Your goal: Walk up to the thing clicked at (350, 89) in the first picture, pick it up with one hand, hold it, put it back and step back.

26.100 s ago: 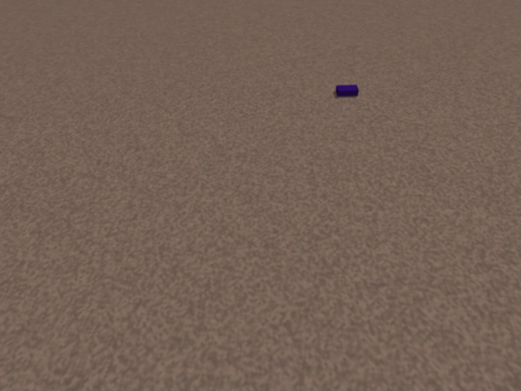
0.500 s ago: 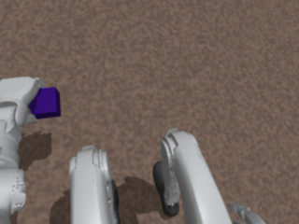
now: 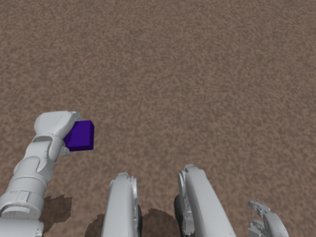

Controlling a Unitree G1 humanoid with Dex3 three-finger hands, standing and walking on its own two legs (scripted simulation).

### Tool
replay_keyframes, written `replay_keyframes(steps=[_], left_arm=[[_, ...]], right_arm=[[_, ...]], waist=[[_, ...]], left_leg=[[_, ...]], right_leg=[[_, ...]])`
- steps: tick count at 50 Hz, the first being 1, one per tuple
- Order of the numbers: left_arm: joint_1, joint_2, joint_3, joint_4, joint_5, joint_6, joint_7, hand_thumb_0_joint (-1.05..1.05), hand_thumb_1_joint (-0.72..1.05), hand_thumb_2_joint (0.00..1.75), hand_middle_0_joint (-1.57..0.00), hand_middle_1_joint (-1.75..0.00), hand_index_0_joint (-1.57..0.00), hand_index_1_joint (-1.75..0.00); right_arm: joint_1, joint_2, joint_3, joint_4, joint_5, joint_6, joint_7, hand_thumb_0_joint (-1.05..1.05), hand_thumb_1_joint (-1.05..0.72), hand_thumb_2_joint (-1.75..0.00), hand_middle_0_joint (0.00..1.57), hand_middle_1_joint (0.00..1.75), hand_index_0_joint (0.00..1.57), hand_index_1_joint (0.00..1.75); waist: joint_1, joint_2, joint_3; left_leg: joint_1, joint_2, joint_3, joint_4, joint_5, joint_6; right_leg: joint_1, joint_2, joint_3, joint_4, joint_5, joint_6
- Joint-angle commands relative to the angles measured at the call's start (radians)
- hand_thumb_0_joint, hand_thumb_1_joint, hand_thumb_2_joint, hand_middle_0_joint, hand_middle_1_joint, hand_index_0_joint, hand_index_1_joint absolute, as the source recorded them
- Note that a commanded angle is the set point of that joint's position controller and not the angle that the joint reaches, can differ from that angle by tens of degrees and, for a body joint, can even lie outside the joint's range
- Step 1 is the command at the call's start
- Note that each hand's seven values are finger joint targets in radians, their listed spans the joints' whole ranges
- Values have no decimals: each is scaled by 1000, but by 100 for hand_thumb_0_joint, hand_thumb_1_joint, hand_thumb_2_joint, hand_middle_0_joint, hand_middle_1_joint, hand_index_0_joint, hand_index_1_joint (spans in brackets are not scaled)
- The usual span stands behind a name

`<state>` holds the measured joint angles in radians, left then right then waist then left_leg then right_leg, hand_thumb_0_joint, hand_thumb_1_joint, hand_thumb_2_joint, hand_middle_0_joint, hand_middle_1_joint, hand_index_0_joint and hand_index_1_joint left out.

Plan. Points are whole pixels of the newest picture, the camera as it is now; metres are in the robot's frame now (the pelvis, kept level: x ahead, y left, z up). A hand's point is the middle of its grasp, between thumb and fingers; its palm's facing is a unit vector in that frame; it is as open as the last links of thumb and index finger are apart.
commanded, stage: lift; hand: left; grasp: from above
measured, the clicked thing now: (66, 136) +0.41 +0.26 -0.12
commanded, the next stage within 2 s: hold in 0.86 s
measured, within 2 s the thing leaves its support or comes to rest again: neither
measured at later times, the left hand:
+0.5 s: hand (35, 127) +0.36 +0.24 +0.07, palm faces -0.46 -0.02 -0.89, open 10.2 cm
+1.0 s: hand (20, 103) +0.37 +0.23 +0.14, palm faces -0.46 -0.03 -0.89, open 10.1 cm
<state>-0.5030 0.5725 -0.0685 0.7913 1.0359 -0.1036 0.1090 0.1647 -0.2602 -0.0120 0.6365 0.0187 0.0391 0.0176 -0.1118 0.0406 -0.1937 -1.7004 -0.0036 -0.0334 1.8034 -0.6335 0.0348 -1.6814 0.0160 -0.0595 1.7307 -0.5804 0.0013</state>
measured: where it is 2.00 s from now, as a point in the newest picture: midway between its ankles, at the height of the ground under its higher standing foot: (160, 234)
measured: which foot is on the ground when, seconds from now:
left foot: down 0.00-1.00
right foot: down 0.00-1.00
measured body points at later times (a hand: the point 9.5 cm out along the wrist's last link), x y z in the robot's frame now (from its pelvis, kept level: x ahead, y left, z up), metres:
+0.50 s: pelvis +0.04 +0.00 +0.16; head +0.11 +0.01 +0.60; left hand +0.38 +0.24 +0.12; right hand +0.13 -0.26 +0.04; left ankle +0.08 +0.10 -0.49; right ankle +0.10 -0.12 -0.49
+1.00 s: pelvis +0.07 +0.00 +0.22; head +0.12 +0.00 +0.66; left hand +0.39 +0.23 +0.19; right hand +0.17 -0.27 +0.10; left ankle +0.08 +0.10 -0.49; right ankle +0.09 -0.12 -0.49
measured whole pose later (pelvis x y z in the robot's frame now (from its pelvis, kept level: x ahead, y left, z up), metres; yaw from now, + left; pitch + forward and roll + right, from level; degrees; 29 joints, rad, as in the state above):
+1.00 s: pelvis +0.07 +0.00 +0.22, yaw +0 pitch +10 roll -1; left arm -0.28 0.42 -0.21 0.76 1.02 -0.05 0.10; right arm 0.25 -0.25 -0.04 0.71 0.05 0.01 -0.05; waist -0.04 0.03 -0.09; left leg -0.61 0.00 0.02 0.82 -0.39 0.02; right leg -0.62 0.03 0.02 0.78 -0.34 0.00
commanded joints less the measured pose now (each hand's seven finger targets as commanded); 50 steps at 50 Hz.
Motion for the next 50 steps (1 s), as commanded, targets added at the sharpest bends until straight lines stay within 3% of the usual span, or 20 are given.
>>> replay_keyframes(steps=[1, 2, 6, 8, 11, 14, 15, 17, 20, 21, 23, 26, 28, 35, 38, 40, 42, 50], left_arm=[[-223, 247, 100, -198, -24, 27, 29, 0, 66, 87, -106, -63, -103, -65], [-222, 207, 72, -227, -36, 29, 18, 0, 66, 87, -105, -63, -103, -66], [-175, 196, 68, -240, -47, 28, 0, 0, 65, 86, -105, -62, -103, -64], [-159, 154, 36, -211, -48, 21, -7, 0, 65, 84, -104, -63, -103, -65], [-101, 149, 45, -186, -45, 5, -1, 0, 63, 80, -102, -61, -101, -62], [-146, 118, 18, -188, -27, -8, 18, 0, 64, 79, -102, -63, -101, -64], [-145, 137, 39, -186, -22, -11, 28, 0, 63, 78, -102, -62, -101, -63], [-147, 139, 39, -175, -5, -18, 44, 0, 61, 79, -100, -63, -99, -64], [-183, 105, 4, -179, 14, -16, 63, 0, 61, 80, -99, -66, -98, -67], [-168, 115, 20, -168, 14, -10, 73, 0, 62, 81, -100, -65, -99, -66], [-175, 84, -9, -167, 8, 4, 81, 0, 64, 82, -101, -66, -100, -67], [-128, 90, 1, -145, 1, 28, 86, 0, 63, 80, -100, -65, -100, -66], [-136, 66, -19, -132, -7, 39, 81, 0, 64, 84, -102, -65, -101, -66], [-77, 57, -31, -150, -21, 54, 51, 0, 63, 74, -100, -61, -100, -61], [-112, 49, -43, -189, -27, 51, 42, 0, 64, 76, -101, -61, -101, -61], [-102, 82, -14, -190, -27, 50, 43, 0, 63, 74, -101, -58, -101, -59], [-104, 63, -33, -196, -24, 48, 40, 0, 65, 74, -102, -59, -102, -59], [-104, 56, -38, -233, -24, 55, 34, 0, 66, 75, -101, -63, -102, -61]], right_arm=[[119, -182, -70, -57, 18, -20, -41, 0, -90, -90, 20, 30, 20, 30], [114, -176, -70, -57, 19, -22, -46, 0, -90, -90, 20, 30, 20, 30], [115, -152, -60, -40, 25, -32, -68, 0, -90, -90, 20, 30, 20, 30], [114, -143, -59, -32, 24, -42, -77, 0, -91, -90, 20, 30, 20, 30], [110, -142, -60, -29, 26, -57, -84, 0, -90, -90, 20, 30, 20, 30], [111, -139, -61, -24, 24, -71, -82, 0, -90, -90, 20, 30, 20, 30], [111, -144, -65, -18, 25, -76, -81, 0, -91, -90, 20, 30, 20, 30], [113, -143, -67, -16, 25, -82, -78, 0, -91, -91, 20, 30, 20, 30], [121, -139, -65, -8, 23, -89, -75, 0, -91, -90, 20, 30, 20, 30], [119, -145, -71, -4, 24, -91, -73, 0, -90, -90, 20, 30, 20, 30], [125, -141, -70, 4, 22, -93, -70, 0, -90, -90, 20, 30, 20, 30], [128, -148, -77, 7, 25, -91, -68, 0, -90, -90, 20, 30, 20, 30], [123, -146, -78, 4, 23, -90, -66, 0, -90, -90, 20, 30, 20, 30], [114, -137, -80, -16, 28, -80, -69, 0, -90, -90, 20, 30, 20, 30], [110, -134, -76, -26, 29, -74, -71, 0, -90, -90, 20, 30, 20, 30], [111, -135, -78, -22, 28, -71, -73, 0, -90, -90, 20, 30, 20, 30], [106, -135, -77, -30, 31, -68, -75, 0, -90, -90, 20, 30, 20, 30], [97, -136, -79, -29, 34, -56, -80, 0, -90, -90, 20, 30, 20, 30]], waist=[[14, 123, -530], [6, 125, -522], [10, 77, -439], [-5, 47, -377], [25, 58, -314], [17, 78, -291], [29, 85, -294], [37, 78, -296], [29, 77, -288], [41, 74, -281], [37, 69, -270], [54, 45, -262], [50, 45, -248], [67, 0, -215], [58, 4, -198], [67, 12, -201], [60, 6, -205], [67, 4, -197]], left_leg=[[551, -3, -35, -419, 94, 0], [581, 0, -39, -442, 116, -2], [635, -4, -15, -518, 139, 2], [651, -5, -4, -554, 139, 4], [712, 1, -21, -642, 130, -5], [797, 8, -29, -710, 137, -13], [822, 10, -31, -731, 144, -15], [872, 4, -17, -758, 171, -15], [936, 2, -12, -806, 210, -16], [954, 2, -9, -824, 215, -16], [996, 4, -8, -856, 260, -21], [1054, 3, -4, -899, 329, -24], [1092, 6, -5, -927, 359, -27], [1160, -11, 21, -996, 434, -19], [1176, -16, 28, -1022, 439, -15], [1206, -13, 30, -1042, 455, -19], [1237, -13, 29, -1059, 479, -19], [1306, -20, 39, -1104, 543, -18]], right_leg=[[438, 23, 5, -324, 117, -22], [455, 23, 6, -341, 133, -22], [581, 29, 24, -459, 148, -22], [622, 33, 34, -519, 146, -22], [661, 34, 35, -575, 126, -24], [700, 36, 36, -632, 136, -26], [721, 37, 37, -644, 139, -27], [769, 37, 44, -686, 158, -28], [823, 41, 43, -734, 192, -28], [842, 42, 44, -754, 196, -26], [876, 43, 43, -784, 232, -28], [941, 44, 43, -827, 285, -28], [972, 42, 41, -852, 311, -26], [1100, 37, 64, -955, 380, -25], [1133, 31, 76, -992, 393, -22], [1154, 32, 72, -1009, 399, -22], [1167, 32, 73, -1018, 420, -24], [1242, 27, 84, -1078, 487, -20]])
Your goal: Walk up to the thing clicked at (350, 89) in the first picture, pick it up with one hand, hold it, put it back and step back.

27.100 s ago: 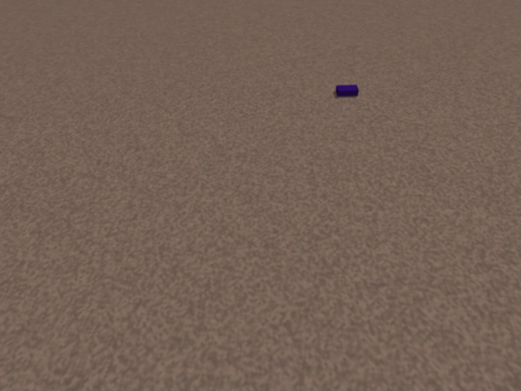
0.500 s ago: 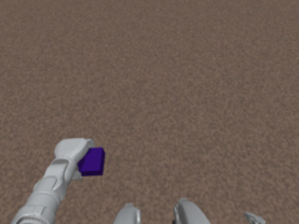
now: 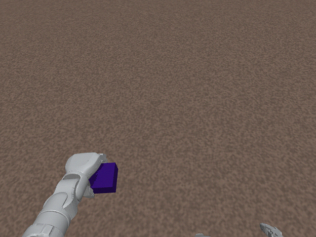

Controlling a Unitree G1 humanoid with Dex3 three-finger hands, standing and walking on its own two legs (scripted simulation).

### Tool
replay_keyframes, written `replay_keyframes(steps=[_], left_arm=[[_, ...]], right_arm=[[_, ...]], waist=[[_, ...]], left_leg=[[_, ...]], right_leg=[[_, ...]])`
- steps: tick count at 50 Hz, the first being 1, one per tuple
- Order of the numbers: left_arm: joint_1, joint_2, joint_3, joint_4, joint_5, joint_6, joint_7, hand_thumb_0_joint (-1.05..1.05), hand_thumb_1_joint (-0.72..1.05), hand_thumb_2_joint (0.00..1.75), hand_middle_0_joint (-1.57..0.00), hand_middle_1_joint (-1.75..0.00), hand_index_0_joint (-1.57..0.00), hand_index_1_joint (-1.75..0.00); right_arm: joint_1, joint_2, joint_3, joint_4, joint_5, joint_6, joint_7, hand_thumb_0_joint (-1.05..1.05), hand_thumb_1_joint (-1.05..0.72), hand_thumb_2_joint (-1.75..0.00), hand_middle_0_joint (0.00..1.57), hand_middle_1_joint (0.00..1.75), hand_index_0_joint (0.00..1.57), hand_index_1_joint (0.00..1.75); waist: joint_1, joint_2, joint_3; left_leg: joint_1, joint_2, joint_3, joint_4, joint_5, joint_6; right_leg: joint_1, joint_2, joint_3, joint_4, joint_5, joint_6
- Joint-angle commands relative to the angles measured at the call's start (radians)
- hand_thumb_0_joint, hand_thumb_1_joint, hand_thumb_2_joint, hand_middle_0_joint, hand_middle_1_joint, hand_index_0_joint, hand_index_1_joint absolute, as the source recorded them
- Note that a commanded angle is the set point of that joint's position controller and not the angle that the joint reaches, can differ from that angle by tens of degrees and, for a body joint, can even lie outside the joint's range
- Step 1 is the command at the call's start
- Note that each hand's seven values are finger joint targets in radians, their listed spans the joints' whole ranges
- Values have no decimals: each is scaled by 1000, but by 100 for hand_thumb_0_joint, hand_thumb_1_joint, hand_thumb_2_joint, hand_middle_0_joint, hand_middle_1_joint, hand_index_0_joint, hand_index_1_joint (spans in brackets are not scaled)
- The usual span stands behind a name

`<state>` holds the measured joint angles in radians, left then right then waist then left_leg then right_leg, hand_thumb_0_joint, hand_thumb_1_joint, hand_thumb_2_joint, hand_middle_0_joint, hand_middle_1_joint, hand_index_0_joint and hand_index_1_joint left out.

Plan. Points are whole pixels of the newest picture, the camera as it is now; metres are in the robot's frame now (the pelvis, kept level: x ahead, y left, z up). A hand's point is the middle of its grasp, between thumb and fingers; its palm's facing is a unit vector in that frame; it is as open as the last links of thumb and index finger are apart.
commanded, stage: hold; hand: left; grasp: from above
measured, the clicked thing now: (91, 178) +0.32 +0.23 -0.10
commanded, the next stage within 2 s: crouch in 1.86 s
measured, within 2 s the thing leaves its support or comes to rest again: neither
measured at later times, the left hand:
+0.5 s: hand (86, 172) +0.31 +0.22 -0.03, palm faces -0.47 -0.01 -0.88, open 10.2 cm
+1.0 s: hand (86, 176) +0.29 +0.21 -0.02, palm faces -0.47 -0.01 -0.88, open 10.2 cm
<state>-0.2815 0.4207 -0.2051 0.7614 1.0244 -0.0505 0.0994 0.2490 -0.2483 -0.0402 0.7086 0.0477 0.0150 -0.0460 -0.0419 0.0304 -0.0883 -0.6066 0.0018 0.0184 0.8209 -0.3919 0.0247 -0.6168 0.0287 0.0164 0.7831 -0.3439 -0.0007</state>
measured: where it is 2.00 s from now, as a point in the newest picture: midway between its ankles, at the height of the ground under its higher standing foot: outside the picture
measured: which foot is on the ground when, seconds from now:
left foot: down 0.00-1.00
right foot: down 0.00-1.00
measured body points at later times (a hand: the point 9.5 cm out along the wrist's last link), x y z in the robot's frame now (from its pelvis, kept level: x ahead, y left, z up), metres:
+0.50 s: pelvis +0.01 +0.00 +0.02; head +0.04 -0.01 +0.47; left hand +0.33 +0.22 +0.02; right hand +0.13 -0.26 -0.10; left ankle +0.01 +0.10 -0.70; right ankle +0.02 -0.12 -0.70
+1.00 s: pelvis +0.00 -0.01 +0.03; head +0.02 -0.03 +0.48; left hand +0.31 +0.21 +0.03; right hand +0.14 -0.27 -0.09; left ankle +0.01 +0.10 -0.70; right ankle +0.02 -0.12 -0.70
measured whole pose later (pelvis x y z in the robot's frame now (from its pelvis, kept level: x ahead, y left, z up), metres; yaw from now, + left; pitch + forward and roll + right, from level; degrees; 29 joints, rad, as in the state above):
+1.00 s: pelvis +0.00 -0.01 +0.03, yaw +0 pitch +3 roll +0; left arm -0.23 0.42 -0.23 0.63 1.00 -0.06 -0.03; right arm 0.21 -0.26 -0.03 0.67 0.06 0.07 -0.06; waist -0.01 0.05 -0.03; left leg -0.32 0.00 0.03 0.56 -0.28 0.02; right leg -0.35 0.02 0.03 0.56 -0.25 -0.01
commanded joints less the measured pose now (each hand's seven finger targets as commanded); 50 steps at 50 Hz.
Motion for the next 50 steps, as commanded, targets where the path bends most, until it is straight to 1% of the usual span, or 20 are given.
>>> replay_keyframes(steps=[1, 5, 7, 9, 13, 17, 18, 19, 22, 25, 27, 28, 31, 32, 34, 38, 41, 43, 44, 50], left_arm=[[-333, 204, 91, -205, -9, 2, 39, 0, 66, 76, -102, -61, -102, -61], [-321, 221, 99, -203, -13, -2, 10, 0, 67, 77, -101, -64, -102, -63], [-302, 188, 73, -209, -15, -1, -9, 0, 68, 77, -102, -64, -103, -63], [-299, 216, 95, -228, -16, -2, -20, 0, 67, 75, -100, -65, -101, -63], [-294, 206, 85, -238, -22, -5, -42, 0, 66, 76, -99, -64, -101, -63], [-290, 226, 109, -262, -22, -13, -47, 0, 66, 78, -99, -64, -101, -63], [-294, 220, 97, -277, -19, -13, -49, 0, 67, 76, -99, -65, -101, -63], [-300, 215, 97, -286, -20, -14, -51, 0, 66, 77, -99, -66, -101, -64], [-301, 226, 105, -297, -20, -13, -51, 0, 66, 82, -101, -65, -101, -65], [-303, 202, 86, -306, -22, -9, -56, 0, 68, 80, -101, -68, -102, -66], [-285, 227, 110, -293, -26, -7, -55, 0, 69, 81, -102, -67, -103, -66], [-289, 214, 98, -308, -32, -10, -60, 0, 69, 84, -102, -68, -103, -67], [-283, 213, 86, -319, -23, -8, -72, 0, 67, 83, -100, -69, -102, -68], [-282, 228, 103, -314, -22, -8, -73, 0, 66, 84, -101, -66, -101, -66], [-294, 215, 92, -325, -28, -11, -73, 0, 64, 84, -100, -67, -100, -66], [-284, 224, 105, -294, -32, -12, -73, 0, 67, 86, -102, -69, -102, -68], [-293, 203, 80, -333, -32, -15, -77, 0, 68, 85, -102, -69, -102, -68], [-269, 215, 97, -310, -38, -16, -80, 0, 67, 84, -101, -69, -102, -68], [-277, 205, 85, -316, -35, -17, -83, 0, 66, 84, -101, -67, -102, -67], [-294, 236, 113, -348, -37, -23, -82, 0, 67, 83, -101, -67, -102, -67]], right_arm=[[10, -149, -51, -99, 6, -30, -16, 0, -90, -90, 20, 30, 20, 30], [0, -153, -54, -108, 9, -21, -17, 0, -90, -90, 20, 30, 20, 30], [-7, -151, -51, -115, 10, -18, -15, 0, -90, -90, 20, 30, 20, 30], [-8, -155, -53, -117, 9, -16, -17, 0, -90, -90, 20, 30, 20, 30], [-26, -149, -44, -131, 12, -12, -19, 0, -90, -90, 20, 30, 20, 30], [-40, -152, -46, -146, 13, -9, -22, 0, -89, -90, 20, 30, 20, 30], [-41, -150, -44, -144, 14, -9, -22, 0, -90, -90, 20, 30, 20, 30], [-36, -150, -45, -145, 14, -10, -23, 0, -90, -90, 20, 30, 20, 30], [-42, -151, -47, -143, 14, -8, -24, 0, -90, -90, 20, 30, 20, 30], [-46, -147, -43, -151, 15, -6, -25, 0, -90, -90, 20, 30, 20, 30], [-60, -152, -44, -153, 17, -4, -25, 0, -90, -90, 20, 30, 20, 30], [-64, -149, -43, -158, 18, -4, -26, 0, -90, -90, 20, 30, 20, 30], [-60, -148, -42, -150, 16, -3, -27, 0, -90, -90, 20, 30, 20, 30], [-63, -149, -43, -153, 18, -2, -28, 0, -90, -90, 20, 30, 20, 30], [-66, -145, -39, -153, 17, 0, -28, 0, -90, -90, 20, 30, 20, 30], [-79, -147, -36, -155, 19, 5, -29, 0, -90, -90, 20, 30, 20, 30], [-90, -145, -34, -164, 18, 7, -29, 0, -90, -90, 20, 30, 20, 30], [-99, -147, -33, -166, 18, 9, -30, 0, -90, -90, 20, 30, 20, 30], [-102, -144, -31, -168, 18, 8, -29, 0, -90, -90, 20, 30, 20, 30], [-119, -145, -30, -175, 19, 9, -34, 0, -90, -90, 20, 30, 20, 30]], waist=[[-10, 7, -297], [5, 12, -279], [1, 19, -267], [13, 30, -274], [5, 2, -239], [21, 12, -242], [21, 6, -252], [14, 18, -255], [22, 18, -258], [18, 10, -233], [28, 4, -216], [26, 0, -214], [28, 10, -239], [36, 6, -248], [28, -5, -247], [32, 5, -195], [27, 8, -200], [33, -1, -166], [33, -8, -166], [40, 7, -189]], left_leg=[[225, -22, -17, -130, 315, -10], [241, -23, -13, -156, 325, -8], [261, -20, -16, -173, 329, -12], [277, -18, -19, -181, 351, -14], [272, -21, -14, -201, 331, -7], [296, -20, -12, -219, 328, -9], [301, -20, -14, -221, 341, -9], [302, -19, -14, -221, 353, -10], [327, -17, -12, -230, 376, -10], [325, -18, -12, -246, 350, -8], [327, -20, -10, -262, 325, -7], [336, -20, -8, -268, 319, -7], [355, -17, -13, -269, 371, -8], [365, -19, -7, -269, 385, -6], [367, -22, -4, -273, 388, -3], [364, -16, -9, -303, 347, -8], [387, -19, -5, -313, 342, -6], [380, -19, -8, -326, 310, -5], [378, -21, -7, -330, 298, -3], [401, -25, -1, -339, 309, -1]], right_leg=[[173, 15, 5, -129, 259, -19], [204, 16, 4, -151, 261, -20], [205, 19, 1, -158, 256, -23], [214, 22, -1, -166, 264, -25], [235, 18, 6, -187, 263, -22], [250, 19, 6, -197, 252, -24], [262, 19, 6, -197, 265, -23], [257, 20, 7, -193, 275, -24], [272, 20, 4, -201, 289, -24], [268, 19, 6, -219, 273, -22], [278, 17, 6, -235, 250, -23], [282, 18, 8, -239, 247, -22], [301, 18, 6, -235, 285, -23], [314, 17, 7, -240, 300, -22], [334, 14, 11, -247, 315, -19], [319, 17, 6, -269, 266, -22], [324, 13, 11, -280, 265, -23], [330, 12, 8, -296, 235, -20], [334, 11, 9, -302, 227, -20], [361, 6, 15, -317, 242, -16]])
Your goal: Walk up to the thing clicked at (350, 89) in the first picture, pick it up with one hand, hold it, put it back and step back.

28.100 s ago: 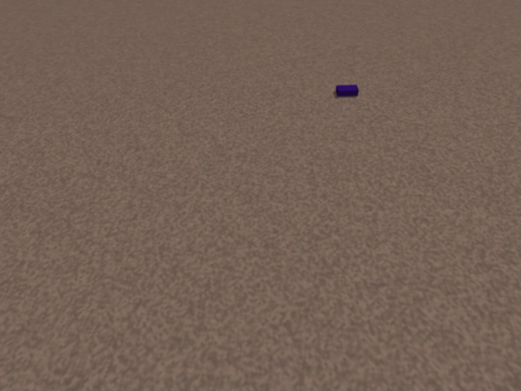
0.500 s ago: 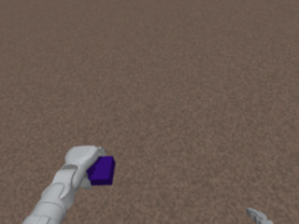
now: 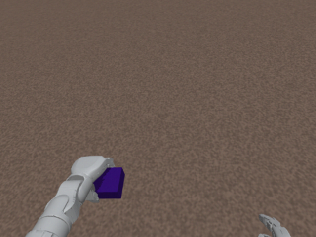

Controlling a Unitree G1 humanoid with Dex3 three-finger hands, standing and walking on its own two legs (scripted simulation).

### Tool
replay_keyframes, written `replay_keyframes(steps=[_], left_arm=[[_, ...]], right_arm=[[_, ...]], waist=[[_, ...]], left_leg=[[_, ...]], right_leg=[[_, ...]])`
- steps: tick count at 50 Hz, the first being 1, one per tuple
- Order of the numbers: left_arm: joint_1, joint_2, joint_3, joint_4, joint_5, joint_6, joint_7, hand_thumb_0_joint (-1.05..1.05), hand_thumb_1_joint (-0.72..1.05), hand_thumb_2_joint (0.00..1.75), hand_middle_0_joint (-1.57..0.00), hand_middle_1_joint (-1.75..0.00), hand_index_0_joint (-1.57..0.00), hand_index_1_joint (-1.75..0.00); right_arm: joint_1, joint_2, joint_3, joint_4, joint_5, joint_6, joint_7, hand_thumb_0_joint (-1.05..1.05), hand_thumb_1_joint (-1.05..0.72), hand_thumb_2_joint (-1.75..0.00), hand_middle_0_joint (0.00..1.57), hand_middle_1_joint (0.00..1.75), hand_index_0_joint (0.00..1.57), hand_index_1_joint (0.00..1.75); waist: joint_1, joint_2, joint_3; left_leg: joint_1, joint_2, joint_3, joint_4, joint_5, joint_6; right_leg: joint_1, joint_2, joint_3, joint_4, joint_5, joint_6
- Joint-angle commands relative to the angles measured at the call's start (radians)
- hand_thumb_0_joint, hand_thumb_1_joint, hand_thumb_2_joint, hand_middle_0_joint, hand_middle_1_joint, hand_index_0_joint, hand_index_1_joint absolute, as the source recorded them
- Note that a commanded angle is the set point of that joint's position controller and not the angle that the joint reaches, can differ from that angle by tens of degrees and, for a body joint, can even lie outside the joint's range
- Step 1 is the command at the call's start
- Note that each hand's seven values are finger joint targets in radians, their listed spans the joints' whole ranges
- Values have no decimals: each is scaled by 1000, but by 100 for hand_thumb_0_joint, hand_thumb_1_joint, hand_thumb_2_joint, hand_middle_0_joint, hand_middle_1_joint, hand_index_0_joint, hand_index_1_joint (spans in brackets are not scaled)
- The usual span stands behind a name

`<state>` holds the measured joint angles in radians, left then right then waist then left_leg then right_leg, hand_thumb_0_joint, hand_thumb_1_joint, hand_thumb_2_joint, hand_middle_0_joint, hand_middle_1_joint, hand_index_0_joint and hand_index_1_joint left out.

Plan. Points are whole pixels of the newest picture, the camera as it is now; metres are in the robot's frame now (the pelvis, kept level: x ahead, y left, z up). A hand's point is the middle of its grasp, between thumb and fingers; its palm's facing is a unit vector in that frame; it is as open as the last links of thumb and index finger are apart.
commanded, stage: hold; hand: left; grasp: from above
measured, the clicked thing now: (97, 183) +0.30 +0.22 -0.07
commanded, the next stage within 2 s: crouch in 0.86 s
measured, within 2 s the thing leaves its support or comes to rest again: neither
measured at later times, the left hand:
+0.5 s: hand (94, 183) +0.28 +0.21 -0.04, palm faces -0.48 -0.02 -0.88, open 10.2 cm
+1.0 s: hand (92, 180) +0.30 +0.22 -0.04, palm faces -0.47 -0.03 -0.88, open 10.2 cm
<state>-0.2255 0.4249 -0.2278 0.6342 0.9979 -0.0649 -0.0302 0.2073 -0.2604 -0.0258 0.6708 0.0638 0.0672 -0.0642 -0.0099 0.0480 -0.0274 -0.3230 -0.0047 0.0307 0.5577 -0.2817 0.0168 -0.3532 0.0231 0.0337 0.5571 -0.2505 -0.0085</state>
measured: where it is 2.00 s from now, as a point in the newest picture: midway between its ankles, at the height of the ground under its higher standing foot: outside the picture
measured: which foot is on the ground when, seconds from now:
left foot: down 0.00-1.00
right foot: down 0.00-1.00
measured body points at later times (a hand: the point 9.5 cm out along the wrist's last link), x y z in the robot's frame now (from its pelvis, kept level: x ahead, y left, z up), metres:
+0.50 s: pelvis +0.00 +0.00 +0.00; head +0.01 -0.02 +0.45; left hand +0.30 +0.21 +0.01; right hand +0.15 -0.26 -0.11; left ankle +0.00 +0.11 -0.73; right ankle +0.02 -0.11 -0.73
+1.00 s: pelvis +0.01 +0.00 +0.01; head +0.02 -0.02 +0.46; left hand +0.32 +0.22 +0.01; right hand +0.15 -0.25 -0.11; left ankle +0.00 +0.11 -0.73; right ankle +0.02 -0.11 -0.73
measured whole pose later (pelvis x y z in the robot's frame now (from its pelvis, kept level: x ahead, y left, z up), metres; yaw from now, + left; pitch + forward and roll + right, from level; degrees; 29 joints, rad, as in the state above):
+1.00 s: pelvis +0.01 +0.00 +0.01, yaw +0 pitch +2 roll +0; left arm -0.22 0.43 -0.22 0.62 1.00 -0.07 -0.03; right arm 0.20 -0.25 -0.03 0.67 0.07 0.10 -0.07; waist -0.01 0.05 -0.01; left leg -0.25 -0.01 0.03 0.48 -0.26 0.02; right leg -0.28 0.02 0.03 0.48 -0.23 -0.01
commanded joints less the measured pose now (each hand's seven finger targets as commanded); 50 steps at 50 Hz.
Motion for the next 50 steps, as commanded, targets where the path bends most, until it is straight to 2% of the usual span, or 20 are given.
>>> replay_keyframes(steps=[1, 2, 3, 12, 13, 17, 19, 20, 24, 26, 28, 30, 31, 32, 36, 39, 46, 48, 49, 50], left_arm=[[-330, 221, 132, -209, -14, -8, 48, 0, 67, 83, -101, -69, -102, -68], [-328, 209, 116, -214, -10, -9, 45, 0, 67, 82, -101, -67, -102, -67], [-319, 225, 137, -208, -15, -8, 46, 0, 69, 82, -103, -67, -104, -67], [-322, 210, 116, -240, -18, -12, 33, 0, 67, 80, -102, -66, -103, -65], [-300, 216, 127, -230, -24, -10, 30, 0, 68, 82, -102, -66, -103, -66], [-306, 204, 117, -217, -22, -7, 30, 0, 67, 80, -101, -67, -102, -66], [-303, 228, 141, -213, -16, -7, 33, 0, 68, 81, -103, -65, -103, -65], [-293, 214, 128, -212, -18, -8, 30, 0, 66, 80, -101, -64, -101, -64], [-331, 233, 138, -252, -13, -19, 29, 0, 67, 80, -102, -65, -102, -64], [-362, 209, 115, -256, -15, -22, 32, 0, 67, 82, -102, -67, -103, -67], [-298, 210, 130, -200, -17, -15, 43, 0, 67, 80, -102, -65, -103, -64], [-333, 247, 160, -251, -8, -17, 49, 0, 65, 80, -100, -65, -101, -64], [-311, 238, 153, -213, -7, -13, 51, 0, 66, 81, -101, -66, -102, -65], [-336, 209, 118, -246, -6, -15, 49, 0, 68, 81, -103, -66, -104, -65], [-317, 211, 124, -200, -14, -13, 50, 0, 66, 81, -102, -65, -102, -65], [-338, 219, 121, -234, -13, -16, 41, 0, 67, 81, -102, -66, -103, -65], [-266, 194, 114, -173, -18, -11, 39, 0, 68, 79, -103, -63, -104, -62], [-301, 206, 113, -211, -8, -15, 38, 0, 73, 73, -103, -68, -107, -64], [-301, 214, 119, -224, -7, -16, 37, 0, 65, 73, -95, -65, -99, -63], [-308, 209, 115, -237, -5, -18, 40, 0, 64, 77, -100, -65, -100, -64]], right_arm=[[-75, -131, -41, -133, 1, -42, -15, 0, -90, -90, 20, 30, 20, 30], [-79, -127, -40, -133, 2, -42, -15, 0, -90, -90, 20, 30, 20, 30], [-83, -132, -41, -134, 2, -40, -16, 0, -90, -90, 20, 30, 20, 30], [-103, -125, -35, -140, 5, -36, -19, 0, -90, -90, 20, 30, 20, 30], [-108, -123, -36, -137, 6, -35, -20, 0, -90, -90, 20, 30, 20, 30], [-105, -125, -34, -138, 6, -30, -21, 0, -90, -90, 20, 30, 20, 30], [-109, -122, -34, -138, 6, -28, -20, 0, -90, -90, 20, 30, 20, 30], [-109, -121, -34, -138, 7, -27, -20, 0, -90, -90, 20, 30, 20, 30], [-108, -123, -36, -138, 6, -24, -21, 0, -90, -90, 20, 30, 20, 30], [-106, -119, -34, -136, 5, -25, -21, 0, -90, -90, 20, 30, 20, 30], [-102, -124, -37, -132, 7, -24, -20, 0, -90, -90, 20, 30, 20, 30], [-101, -123, -41, -131, 6, -23, -21, 0, -90, -90, 20, 30, 20, 30], [-97, -125, -39, -128, 5, -21, -20, 0, -90, -90, 20, 30, 20, 30], [-99, -119, -38, -131, 4, -20, -19, 0, -90, -90, 20, 30, 20, 30], [-88, -126, -43, -123, 7, -19, -18, 0, -90, -90, 20, 30, 20, 30], [-85, -126, -48, -123, 6, -18, -18, 0, -90, -90, 20, 30, 20, 30], [-93, -124, -43, -136, 9, -11, -16, 0, -90, -90, 20, 30, 20, 30], [-83, -128, -48, -136, 10, -10, -15, 0, -92, -91, 20, 30, 20, 30], [-84, -127, -50, -137, 9, -8, -15, 0, -88, -90, 20, 30, 20, 30], [-85, -125, -48, -137, 8, -8, -14, 0, -89, -90, 20, 30, 20, 30]], waist=[[2, -29, -234], [1, -24, -235], [8, -32, -228], [6, -33, -224], [15, -31, -220], [2, -46, -197], [16, -37, -197], [6, -35, -202], [13, -16, -230], [1, -15, -240], [5, -27, -195], [16, 2, -261], [16, -25, -236], [4, -8, -242], [3, -25, -220], [11, -1, -263], [9, -35, -193], [9, -18, -230], [13, -17, -234], [13, -23, -244]], left_leg=[[113, -18, -13, -80, 186, 7], [120, -18, -11, -81, 193, 8], [117, -21, -11, -83, 189, 9], [144, -21, -10, -108, 175, 11], [143, -21, -10, -109, 184, 11], [139, -21, -6, -109, 181, 12], [138, -23, -7, -116, 174, 11], [144, -22, -7, -115, 184, 10], [163, -22, -10, -117, 211, 7], [171, -19, -12, -120, 209, 8], [153, -16, -15, -125, 195, 5], [176, -19, -9, -117, 235, 3], [163, -17, -15, -116, 245, 3], [174, -19, -10, -115, 249, 4], [167, -17, -14, -121, 237, 4], [193, -12, -16, -117, 295, -1], [154, -18, -12, -123, 256, 4], [179, -16, -13, -122, 289, 1], [180, -15, -16, -116, 301, 0], [181, -16, -17, -115, 308, 1]], right_leg=[[97, 12, -2, -98, 135, -8], [100, 10, -1, -100, 145, -8], [106, 8, 1, -106, 143, -5], [123, 5, 2, -130, 130, -4], [130, 5, 1, -131, 135, -4], [116, 4, 2, -138, 139, -1], [126, 3, 1, -141, 129, -3], [122, 4, 2, -138, 137, -4], [137, 6, 0, -132, 162, -8], [129, 9, -1, -132, 161, -8], [119, 12, -7, -136, 140, -10], [146, 9, -4, -129, 176, -11], [147, 12, -8, -128, 183, -11], [139, 9, -6, -127, 194, -11], [134, 10, -8, -134, 183, -10], [147, 14, -12, -121, 228, -15], [143, 7, -12, -140, 201, -10], [149, 9, -13, -128, 228, -16], [157, 9, -14, -128, 238, -14], [158, 8, -14, -124, 247, -14]])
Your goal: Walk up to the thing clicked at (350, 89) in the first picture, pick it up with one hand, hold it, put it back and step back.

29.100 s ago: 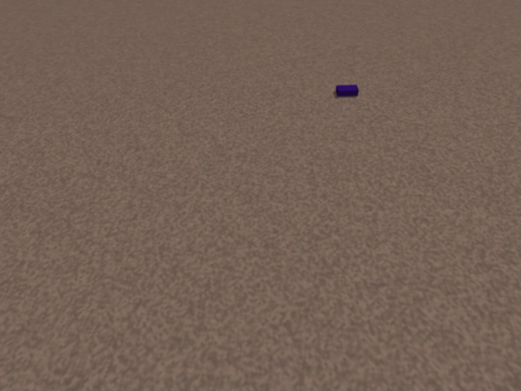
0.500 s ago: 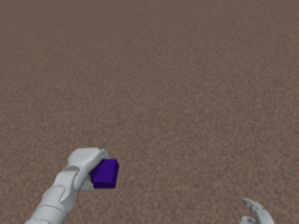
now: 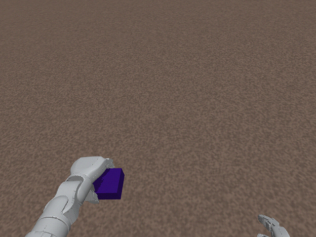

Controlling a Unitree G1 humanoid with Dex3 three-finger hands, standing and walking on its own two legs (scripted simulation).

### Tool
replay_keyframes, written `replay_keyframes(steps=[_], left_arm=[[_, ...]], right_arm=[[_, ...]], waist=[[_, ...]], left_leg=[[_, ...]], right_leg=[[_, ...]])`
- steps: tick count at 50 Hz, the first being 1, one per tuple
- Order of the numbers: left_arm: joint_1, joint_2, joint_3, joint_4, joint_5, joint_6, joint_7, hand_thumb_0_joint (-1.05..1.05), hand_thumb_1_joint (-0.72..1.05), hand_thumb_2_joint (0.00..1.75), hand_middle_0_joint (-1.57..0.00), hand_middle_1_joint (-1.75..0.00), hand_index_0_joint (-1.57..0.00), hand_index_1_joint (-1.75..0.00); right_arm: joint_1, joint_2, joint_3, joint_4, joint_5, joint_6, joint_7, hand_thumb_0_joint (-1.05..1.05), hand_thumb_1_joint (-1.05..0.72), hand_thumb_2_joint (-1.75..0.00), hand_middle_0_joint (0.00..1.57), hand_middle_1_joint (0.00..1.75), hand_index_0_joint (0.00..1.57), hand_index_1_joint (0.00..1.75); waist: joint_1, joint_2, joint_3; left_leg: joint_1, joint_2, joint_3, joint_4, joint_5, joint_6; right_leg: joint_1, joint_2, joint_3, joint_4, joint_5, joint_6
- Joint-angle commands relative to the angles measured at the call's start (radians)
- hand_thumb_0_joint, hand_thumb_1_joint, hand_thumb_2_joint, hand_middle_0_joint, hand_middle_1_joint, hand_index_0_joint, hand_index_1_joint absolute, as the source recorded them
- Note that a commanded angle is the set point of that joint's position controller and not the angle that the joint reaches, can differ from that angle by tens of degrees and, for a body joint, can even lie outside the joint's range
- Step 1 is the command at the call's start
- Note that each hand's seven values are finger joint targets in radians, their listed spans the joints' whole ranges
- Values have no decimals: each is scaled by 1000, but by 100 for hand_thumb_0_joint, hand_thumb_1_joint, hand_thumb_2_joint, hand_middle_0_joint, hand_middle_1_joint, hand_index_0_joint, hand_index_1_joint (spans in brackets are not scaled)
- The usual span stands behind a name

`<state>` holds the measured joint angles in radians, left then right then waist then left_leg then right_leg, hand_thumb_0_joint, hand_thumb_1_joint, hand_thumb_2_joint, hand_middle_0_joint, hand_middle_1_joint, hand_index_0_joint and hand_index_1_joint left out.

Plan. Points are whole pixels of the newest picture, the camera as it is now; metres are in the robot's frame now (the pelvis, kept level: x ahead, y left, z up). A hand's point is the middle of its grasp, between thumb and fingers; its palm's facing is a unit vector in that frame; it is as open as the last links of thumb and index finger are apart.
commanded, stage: crouch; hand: left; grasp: from above
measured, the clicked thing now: (97, 183) +0.30 +0.22 -0.07
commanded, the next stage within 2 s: lower in 1.94 s
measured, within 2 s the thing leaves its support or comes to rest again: neither
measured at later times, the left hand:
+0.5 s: hand (107, 193) +0.31 +0.23 -0.19, palm faces -0.42 +0.09 -0.91, open 10.1 cm
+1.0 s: hand (122, 206) +0.34 +0.23 -0.44, palm faces -0.48 +0.04 -0.87, open 10.2 cm
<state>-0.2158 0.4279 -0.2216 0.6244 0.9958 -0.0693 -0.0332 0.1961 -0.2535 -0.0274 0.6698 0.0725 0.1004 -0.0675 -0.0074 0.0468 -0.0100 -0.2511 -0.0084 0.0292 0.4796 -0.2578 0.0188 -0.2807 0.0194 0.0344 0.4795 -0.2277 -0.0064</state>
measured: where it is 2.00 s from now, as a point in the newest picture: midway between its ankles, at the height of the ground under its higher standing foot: outside the picture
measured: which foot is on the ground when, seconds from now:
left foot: down 0.00-1.00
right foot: down 0.00-1.00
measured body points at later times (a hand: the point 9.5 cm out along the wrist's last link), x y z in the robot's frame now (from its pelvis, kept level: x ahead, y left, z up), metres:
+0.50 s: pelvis -0.04 +0.00 -0.09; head +0.06 +0.02 +0.35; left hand +0.33 +0.22 -0.14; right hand +0.07 -0.28 -0.21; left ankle -0.01 +0.11 -0.74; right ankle +0.01 -0.12 -0.74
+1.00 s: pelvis -0.08 +0.00 -0.29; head +0.12 +0.03 +0.11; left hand +0.36 +0.23 -0.39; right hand -0.03 -0.27 -0.41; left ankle -0.01 +0.11 -0.74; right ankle +0.01 -0.12 -0.74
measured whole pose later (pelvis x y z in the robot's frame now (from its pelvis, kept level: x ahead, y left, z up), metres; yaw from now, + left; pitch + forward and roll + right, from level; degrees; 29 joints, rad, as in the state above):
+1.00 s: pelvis -0.08 +0.00 -0.29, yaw +1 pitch +37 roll -4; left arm -0.79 0.52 -0.05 1.28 1.23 -0.18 0.35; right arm 0.22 -0.24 -0.02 0.74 -0.07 -0.04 0.03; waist -0.19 0.04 -0.20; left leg -1.90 -0.02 -0.02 1.89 -0.64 0.03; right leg -1.88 0.00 -0.05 1.84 -0.60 0.00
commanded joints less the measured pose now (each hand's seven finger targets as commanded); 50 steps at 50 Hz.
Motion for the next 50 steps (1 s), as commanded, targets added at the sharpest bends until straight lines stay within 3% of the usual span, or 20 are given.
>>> replay_keyframes(steps=[1, 4, 10, 15, 17, 18, 19, 23, 24, 25, 28, 31, 33, 35, 37, 38, 40, 42, 46, 50], left_arm=[[-295, 209, 119, -203, -1, -14, 50, 0, 65, 80, -102, -65, -102, -65], [-286, 184, 116, -132, 7, -19, 82, 0, 67, 81, -105, -62, -104, -63], [-366, 157, 104, -2, 73, -52, 193, 0, 64, 78, -102, -59, -102, -60], [-522, 136, 78, 110, 143, -70, 282, 0, 64, 76, -101, -62, -102, -62], [-534, 143, 91, 168, 174, -71, 322, 0, 62, 74, -100, -60, -101, -60], [-534, 145, 99, 190, 181, -72, 343, 0, 62, 73, -100, -61, -100, -60], [-593, 148, 100, 193, 188, -76, 362, 0, 62, 72, -98, -63, -100, -62], [-623, 121, 99, 356, 217, -47, 415, 0, 64, 64, -99, -60, -101, -57], [-667, 152, 119, 369, 214, -44, 425, 0, 58, 67, -95, -59, -96, -58], [-705, 184, 134, 357, 216, -41, 434, 0, 63, 64, -97, -62, -100, -59], [-750, 188, 140, 388, 207, -27, 437, 0, 63, 68, -100, -59, -101, -58], [-784, 236, 170, 378, 203, -21, 436, 0, 66, 71, -102, -61, -103, -60], [-845, 241, 165, 378, 197, -22, 427, 0, 64, 75, -100, -65, -101, -64], [-868, 289, 188, 411, 202, -24, 420, 0, 63, 77, -100, -66, -101, -65], [-830, 281, 191, 466, 194, -31, 408, 0, 66, 78, -102, -65, -104, -65], [-884, 277, 188, 439, 190, -41, 404, 0, 67, 81, -103, -67, -104, -66], [-873, 275, 187, 475, 190, -53, 400, 0, 70, 81, -107, -65, -107, -64], [-900, 305, 202, 481, 192, -73, 401, 0, 73, 81, -107, -66, -108, -65], [-980, 335, 220, 457, 209, -114, 423, 0, 76, 83, -110, -66, -111, -65], [-988, 355, 241, 493, 247, -129, 468, 0, 73, 82, -109, -62, -109, -62]], right_arm=[[-67, -133, -47, -134, 0, -39, -10, 0, -89, -90, 20, 30, 20, 30], [-57, -135, -45, -132, -2, -32, -9, 0, -89, -90, 20, 30, 20, 30], [-32, -135, -54, -101, -25, -26, 6, 0, -89, -90, 20, 30, 20, 30], [31, -152, -78, -57, -49, -35, 27, 0, -90, -90, 20, 30, 20, 30], [62, -155, -89, -54, -59, -38, 37, 0, -90, -90, 20, 30, 20, 30], [68, -157, -91, -52, -62, -39, 42, 0, -90, -90, 20, 30, 20, 30], [72, -164, -94, -55, -65, -41, 45, 0, -90, -90, 20, 30, 20, 30], [91, -174, -98, -41, -78, -54, 48, 0, -89, -90, 20, 30, 20, 30], [100, -177, -99, -34, -81, -60, 45, 0, -90, -90, 20, 30, 20, 30], [101, -179, -103, -34, -83, -66, 41, 0, -90, -90, 20, 30, 20, 30], [117, -184, -100, -31, -91, -85, 34, 0, -89, -90, 20, 30, 20, 30], [125, -186, -105, -31, -95, -101, 28, 0, -90, -90, 20, 30, 20, 30], [130, -191, -106, -31, -101, -112, 27, 0, -90, -90, 20, 30, 20, 30], [131, -198, -103, -27, -106, -120, 28, 0, -90, -90, 20, 30, 20, 30], [134, -199, -99, -27, -112, -127, 36, 0, -90, -90, 20, 30, 20, 30], [139, -207, -101, -21, -115, -132, 39, 0, -90, -90, 20, 30, 20, 30], [148, -200, -93, -14, -117, -139, 46, 0, -90, -90, 20, 30, 20, 30], [143, -205, -89, -9, -121, -149, 58, 0, -89, -90, 20, 30, 20, 30], [156, -208, -74, 7, -133, -165, 74, 0, -90, -90, 20, 30, 20, 30], [175, -215, -62, 29, -147, -173, 92, 0, -90, -90, 20, 30, 20, 30]], waist=[[11, -26, -251], [-8, -59, -213], [-31, -68, -219], [-69, -34, -358], [-69, -19, -413], [-61, 2, -445], [-71, 31, -465], [-87, 42, -500], [-80, 26, -517], [-79, 40, -558], [-104, 42, -627], [-99, 49, -699], [-121, 64, -724], [-124, 60, -732], [-130, 50, -731], [-145, 75, -747], [-150, 62, -746], [-164, 67, -737], [-190, 101, -783], [-184, 186, -831]], left_leg=[[102, -12, -15, -36, 285, -1], [79, -13, -14, -32, 243, 1], [-49, -21, -16, 87, 196, 0], [-221, -19, -19, 323, 173, -4], [-314, -20, -20, 416, 156, -2], [-341, -16, -20, 461, 158, -3], [-372, -10, -27, 500, 146, -7], [-559, -9, -54, 617, 57, -11], [-613, -10, -61, 648, 19, -9], [-650, -10, -61, 679, -10, -7], [-769, -12, -70, 777, -58, -2], [-871, -19, -67, 846, -139, 0], [-913, -18, -76, 884, -202, -2], [-975, -21, -88, 920, -252, -5], [-1021, -24, -88, 967, -286, 0], [-1025, -21, -106, 979, -306, -5], [-1100, -27, -93, 1023, -343, 2], [-1151, -29, -107, 1058, -392, 5], [-1178, -28, -115, 1125, -404, 4], [-1146, -26, -112, 1187, -315, -10]], right_leg=[[82, 13, -16, -46, 223, -17], [54, 13, -16, -48, 188, -15], [-78, 3, -19, 49, 161, -10], [-298, 2, -21, 257, 144, -12], [-383, 4, -24, 344, 122, -18], [-438, 8, -30, 391, 109, -23], [-507, 15, -33, 436, 85, -29], [-692, 17, -52, 591, 8, -33], [-726, 19, -55, 623, -22, -32], [-754, 16, -53, 652, -40, -33], [-849, 14, -53, 760, -76, -36], [-896, 5, -52, 828, -143, -37], [-969, 2, -55, 871, -197, -38], [-1029, 3, -63, 919, -244, -38], [-1085, 0, -68, 956, -284, -39], [-1133, -3, -72, 983, -297, -40], [-1156, -1, -76, 1014, -328, -41], [-1215, -5, -78, 1047, -371, -38], [-1301, -12, -88, 1117, -380, -37], [-1383, -18, -94, 1194, -311, -43]])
